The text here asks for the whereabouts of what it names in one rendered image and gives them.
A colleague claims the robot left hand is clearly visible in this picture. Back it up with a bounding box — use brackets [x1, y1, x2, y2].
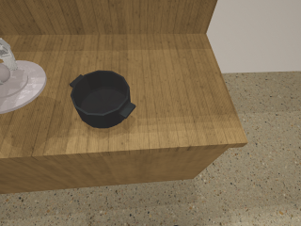
[0, 38, 18, 86]

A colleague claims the lid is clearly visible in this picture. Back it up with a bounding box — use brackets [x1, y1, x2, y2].
[0, 60, 47, 114]

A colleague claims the pot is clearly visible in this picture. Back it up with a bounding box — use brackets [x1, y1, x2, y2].
[70, 70, 136, 129]

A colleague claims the knob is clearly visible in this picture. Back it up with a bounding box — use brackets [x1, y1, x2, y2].
[0, 63, 10, 83]

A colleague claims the table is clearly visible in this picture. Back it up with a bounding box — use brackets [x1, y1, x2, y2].
[0, 0, 248, 195]

